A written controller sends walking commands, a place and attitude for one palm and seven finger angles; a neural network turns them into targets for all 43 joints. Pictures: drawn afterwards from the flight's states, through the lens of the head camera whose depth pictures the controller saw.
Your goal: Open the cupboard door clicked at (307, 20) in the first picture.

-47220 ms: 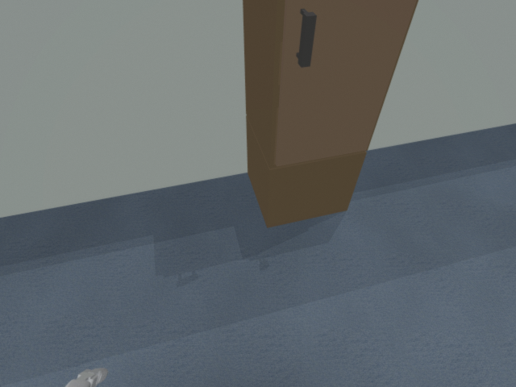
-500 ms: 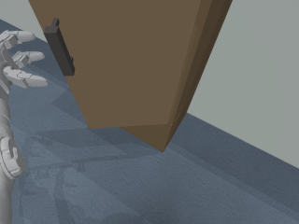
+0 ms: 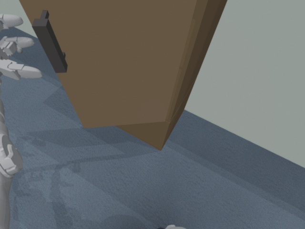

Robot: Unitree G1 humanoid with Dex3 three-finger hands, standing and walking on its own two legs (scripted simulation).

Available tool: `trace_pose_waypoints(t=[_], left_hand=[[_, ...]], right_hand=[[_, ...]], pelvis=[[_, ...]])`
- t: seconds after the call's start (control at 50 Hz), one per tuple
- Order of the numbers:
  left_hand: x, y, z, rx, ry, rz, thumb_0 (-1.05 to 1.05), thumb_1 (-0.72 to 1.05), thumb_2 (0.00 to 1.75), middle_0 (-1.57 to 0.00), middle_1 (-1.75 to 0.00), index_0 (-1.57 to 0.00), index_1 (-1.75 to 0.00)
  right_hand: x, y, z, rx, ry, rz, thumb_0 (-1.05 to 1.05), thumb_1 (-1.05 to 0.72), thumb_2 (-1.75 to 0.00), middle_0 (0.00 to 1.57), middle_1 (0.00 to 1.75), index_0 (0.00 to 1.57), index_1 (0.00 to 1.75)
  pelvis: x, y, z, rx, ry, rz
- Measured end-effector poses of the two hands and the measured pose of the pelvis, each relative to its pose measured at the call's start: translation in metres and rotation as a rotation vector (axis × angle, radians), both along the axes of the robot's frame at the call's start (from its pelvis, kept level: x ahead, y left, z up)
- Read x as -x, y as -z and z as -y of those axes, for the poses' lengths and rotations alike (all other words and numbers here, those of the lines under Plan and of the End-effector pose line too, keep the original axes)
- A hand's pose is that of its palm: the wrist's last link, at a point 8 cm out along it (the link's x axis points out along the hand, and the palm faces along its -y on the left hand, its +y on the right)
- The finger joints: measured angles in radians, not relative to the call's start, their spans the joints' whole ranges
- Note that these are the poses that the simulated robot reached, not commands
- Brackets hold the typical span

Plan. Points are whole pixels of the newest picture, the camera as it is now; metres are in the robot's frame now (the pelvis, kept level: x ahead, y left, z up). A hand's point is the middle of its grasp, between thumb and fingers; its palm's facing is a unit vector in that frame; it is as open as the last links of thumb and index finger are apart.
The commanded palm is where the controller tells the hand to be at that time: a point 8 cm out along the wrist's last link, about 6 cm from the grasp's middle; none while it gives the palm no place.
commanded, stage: move the hooked fingers beside the handle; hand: left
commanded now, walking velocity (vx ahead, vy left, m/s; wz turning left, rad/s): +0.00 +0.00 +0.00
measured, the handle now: (53, 42) +0.54 +0.21 +0.16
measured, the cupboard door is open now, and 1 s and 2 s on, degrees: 37 37 37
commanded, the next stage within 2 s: slide the fingers in behind the handle in 0.22 s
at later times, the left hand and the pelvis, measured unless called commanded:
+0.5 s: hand (20, 59) +0.49 +0.27 +0.16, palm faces +0.04 -1.00 +0.02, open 14.0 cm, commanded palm +0.46 +0.31 +0.16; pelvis +0.01 +0.00 +0.00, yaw +1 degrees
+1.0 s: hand (37, 56) +0.49 +0.23 +0.16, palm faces +0.05 -1.00 +0.00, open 14.0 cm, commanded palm +0.46 +0.27 +0.16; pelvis +0.00 +0.00 +0.00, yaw +0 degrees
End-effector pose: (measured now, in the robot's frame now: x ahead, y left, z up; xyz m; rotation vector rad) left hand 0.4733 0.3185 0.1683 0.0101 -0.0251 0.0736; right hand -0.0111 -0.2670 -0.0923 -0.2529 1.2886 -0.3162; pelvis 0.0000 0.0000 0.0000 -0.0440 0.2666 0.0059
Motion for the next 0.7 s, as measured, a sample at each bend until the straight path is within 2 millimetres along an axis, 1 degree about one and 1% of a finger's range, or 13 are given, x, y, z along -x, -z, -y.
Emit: trace_pose_waypoints(t=[0.06, 0.14, 0.18, 0.26, 0.32, 0.42, 0.52, 0.6, 0.7], left_hand=[[0.001, 0.001, -0.004, 0.014, 0.013, -0.032, -0.01, -0.50, 0.30, -0.30, -1.20, -0.30, -1.20], [0.004, 0.011, -0.008, 0.022, 0.023, -0.088, -0.01, -0.50, 0.30, -0.30, -1.20, -0.30, -1.20], [0.006, 0.012, -0.011, 0.018, 0.016, -0.075, -0.01, -0.50, 0.30, -0.30, -1.20, -0.30, -1.20], [0.009, 0.007, -0.013, 0.023, 0.009, -0.008, -0.01, -0.50, 0.30, -0.30, -1.20, -0.30, -1.20], [0.010, 0.005, -0.014, 0.031, 0.018, -0.007, -0.01, -0.50, 0.30, -0.30, -1.20, -0.30, -1.20], [0.012, 0.011, -0.009, 0.016, 0.037, -0.064, -0.01, -0.50, 0.30, -0.30, -1.20, -0.30, -1.20], [0.010, 0.012, -0.001, 0.038, 0.034, -0.037, -0.01, -0.50, 0.30, -0.30, -1.20, -0.30, -1.20], [0.006, 0.011, 0.006, 0.038, 0.032, -0.028, -0.01, -0.50, 0.30, -0.30, -1.20, -0.30, -1.20], [0.005, 0.011, 0.014, 0.016, 0.034, -0.037, -0.01, -0.50, 0.30, -0.30, -1.20, -0.30, -1.20]], right_hand=[[0.001, 0.001, -0.001, -0.007, 0.006, -0.014, 0.01, -0.90, -0.90, 0.20, 0.30, 0.20, 0.30], [-0.002, 0.001, -0.001, -0.007, 0.000, -0.020, 0.01, -0.90, -0.90, 0.20, 0.30, 0.20, 0.30], [-0.005, 0.001, -0.001, -0.006, -0.005, -0.017, 0.01, -0.90, -0.90, 0.20, 0.30, 0.20, 0.30], [-0.014, 0.000, 0.000, -0.005, -0.015, -0.003, 0.01, -0.90, -0.90, 0.20, 0.30, 0.20, 0.30], [-0.023, -0.001, 0.000, -0.003, -0.023, 0.013, 0.01, -0.90, -0.90, 0.20, 0.30, 0.20, 0.30], [-0.036, 0.000, 0.000, -0.002, -0.044, 0.044, 0.01, -0.90, -0.90, 0.20, 0.30, 0.20, 0.30], [-0.044, 0.002, -0.003, -0.008, -0.064, 0.066, 0.01, -0.90, -0.90, 0.20, 0.30, 0.20, 0.30], [-0.045, 0.002, -0.005, -0.014, -0.063, 0.077, 0.01, -0.90, -0.90, 0.20, 0.30, 0.20, 0.30], [-0.039, 0.005, -0.007, -0.028, -0.051, 0.073, 0.01, -0.90, -0.90, 0.20, 0.30, 0.20, 0.30]], pelvis=[[-0.003, 0.000, 0.000, 0.001, 0.001, 0.001], [-0.005, -0.001, -0.001, 0.002, -0.002, 0.000], [-0.006, -0.001, -0.001, 0.002, 0.000, 0.000], [-0.009, -0.001, -0.002, 0.004, 0.000, 0.004], [-0.009, -0.001, -0.002, 0.005, -0.006, 0.007], [-0.009, -0.001, -0.004, 0.006, -0.016, 0.008], [-0.007, -0.001, -0.004, 0.004, -0.016, 0.011], [-0.006, 0.000, -0.004, 0.004, -0.017, 0.012], [-0.006, 0.000, -0.004, 0.003, -0.013, 0.012]])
